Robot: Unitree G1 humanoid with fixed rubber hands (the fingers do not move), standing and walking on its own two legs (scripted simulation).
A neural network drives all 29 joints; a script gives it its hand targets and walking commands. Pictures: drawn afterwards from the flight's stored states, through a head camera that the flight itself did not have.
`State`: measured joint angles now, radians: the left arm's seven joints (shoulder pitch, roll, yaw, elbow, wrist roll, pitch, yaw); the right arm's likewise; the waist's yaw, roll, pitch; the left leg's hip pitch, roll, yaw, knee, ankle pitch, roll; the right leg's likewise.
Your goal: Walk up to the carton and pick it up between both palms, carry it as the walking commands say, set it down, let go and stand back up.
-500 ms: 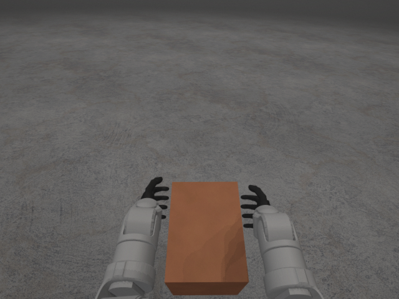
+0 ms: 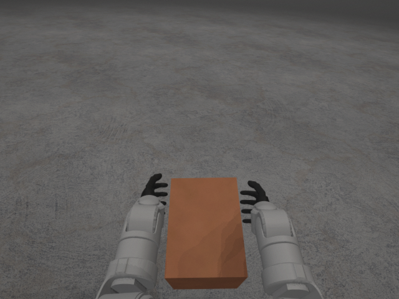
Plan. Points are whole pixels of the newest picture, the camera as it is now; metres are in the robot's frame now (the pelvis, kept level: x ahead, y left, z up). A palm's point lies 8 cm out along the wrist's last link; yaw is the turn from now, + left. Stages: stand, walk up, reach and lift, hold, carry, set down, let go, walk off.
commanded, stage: hold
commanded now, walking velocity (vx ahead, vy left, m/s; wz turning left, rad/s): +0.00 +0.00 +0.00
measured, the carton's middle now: (204, 234) +0.31 +0.00 -0.05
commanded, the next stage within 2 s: carry in 0.10 s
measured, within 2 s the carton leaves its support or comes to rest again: neither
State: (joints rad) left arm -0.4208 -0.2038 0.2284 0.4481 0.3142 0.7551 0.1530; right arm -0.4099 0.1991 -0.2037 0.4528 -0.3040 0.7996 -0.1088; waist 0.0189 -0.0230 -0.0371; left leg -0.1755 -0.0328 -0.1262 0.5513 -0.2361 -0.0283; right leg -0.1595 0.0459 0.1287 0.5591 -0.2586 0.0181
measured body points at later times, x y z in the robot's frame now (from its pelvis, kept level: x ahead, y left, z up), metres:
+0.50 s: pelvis -0.05 +0.00 -0.02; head -0.01 +0.01 +0.42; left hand +0.29 +0.12 +0.07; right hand +0.28 -0.12 +0.06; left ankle +0.04 +0.13 -0.73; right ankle +0.04 -0.13 -0.73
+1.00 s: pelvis -0.21 +0.04 -0.02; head -0.15 +0.02 +0.43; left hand +0.16 +0.06 +0.07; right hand +0.08 -0.17 +0.06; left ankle -0.15 +0.17 -0.68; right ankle -0.12 -0.08 -0.73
